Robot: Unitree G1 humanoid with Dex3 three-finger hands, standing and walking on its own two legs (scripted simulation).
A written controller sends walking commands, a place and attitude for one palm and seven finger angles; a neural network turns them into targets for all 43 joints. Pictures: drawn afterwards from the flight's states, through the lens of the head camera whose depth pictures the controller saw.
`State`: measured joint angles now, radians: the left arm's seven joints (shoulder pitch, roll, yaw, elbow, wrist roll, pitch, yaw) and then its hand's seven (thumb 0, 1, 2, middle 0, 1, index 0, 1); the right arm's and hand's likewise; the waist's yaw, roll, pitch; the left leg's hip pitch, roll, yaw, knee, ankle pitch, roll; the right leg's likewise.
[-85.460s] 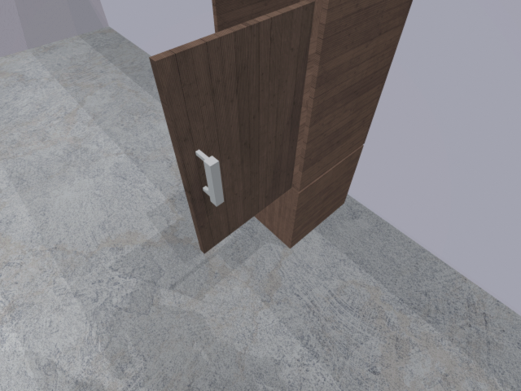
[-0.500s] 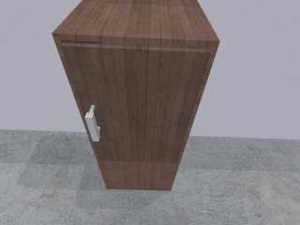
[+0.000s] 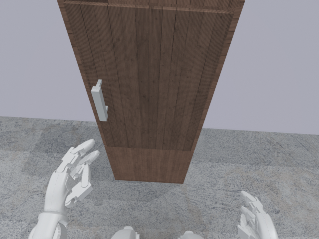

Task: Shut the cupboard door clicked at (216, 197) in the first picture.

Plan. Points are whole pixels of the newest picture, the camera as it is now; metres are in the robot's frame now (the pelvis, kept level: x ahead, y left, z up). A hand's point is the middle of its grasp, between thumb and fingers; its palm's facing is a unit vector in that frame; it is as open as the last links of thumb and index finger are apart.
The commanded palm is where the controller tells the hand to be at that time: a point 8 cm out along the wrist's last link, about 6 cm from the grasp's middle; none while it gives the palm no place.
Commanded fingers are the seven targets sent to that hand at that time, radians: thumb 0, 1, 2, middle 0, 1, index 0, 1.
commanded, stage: raise the hand and make a fist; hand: left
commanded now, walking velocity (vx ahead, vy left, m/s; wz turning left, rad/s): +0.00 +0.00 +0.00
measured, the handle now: (101, 100) +0.52 +0.21 +0.03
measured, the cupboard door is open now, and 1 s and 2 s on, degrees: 0 0 0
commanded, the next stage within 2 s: bring the fist close to the handle in 1.60 s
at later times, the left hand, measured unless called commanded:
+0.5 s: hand (89, 187) +0.25 +0.18 +0.00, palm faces +0.00 -1.00 +0.00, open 4.2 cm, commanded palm +0.21 +0.23 +0.02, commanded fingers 0.00 0.90 0.90 -0.95 -1.12 -0.95 -1.12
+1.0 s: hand (78, 182) +0.24 +0.20 +0.03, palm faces +0.01 -1.00 -0.03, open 3.1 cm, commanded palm +0.22 +0.25 +0.03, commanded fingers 0.00 0.90 0.90 -1.30 -1.50 -1.30 -1.50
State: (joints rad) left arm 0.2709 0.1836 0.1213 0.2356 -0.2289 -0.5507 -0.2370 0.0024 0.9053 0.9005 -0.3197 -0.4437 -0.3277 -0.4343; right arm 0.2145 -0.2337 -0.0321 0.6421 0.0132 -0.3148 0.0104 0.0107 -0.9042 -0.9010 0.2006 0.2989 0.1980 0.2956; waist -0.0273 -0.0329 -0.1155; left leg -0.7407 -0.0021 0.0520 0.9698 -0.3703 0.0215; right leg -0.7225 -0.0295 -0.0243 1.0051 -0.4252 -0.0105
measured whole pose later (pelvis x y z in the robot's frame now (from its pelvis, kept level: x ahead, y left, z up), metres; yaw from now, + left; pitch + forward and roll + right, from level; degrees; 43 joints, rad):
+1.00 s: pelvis +0.03 +0.01 -0.03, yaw +1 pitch +15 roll -3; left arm 0.43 0.25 0.15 -0.10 -0.28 -0.35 -0.25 0.01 0.90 0.90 -1.22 -1.42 -1.23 -1.41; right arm 0.23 -0.22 0.03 0.45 0.03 -0.16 -0.04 0.01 -0.90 -0.90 0.20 0.30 0.20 0.30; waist 0.01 0.03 -0.17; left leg -0.94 0.01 -0.03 1.20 -0.52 0.03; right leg -0.86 0.01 -0.08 1.14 -0.54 -0.01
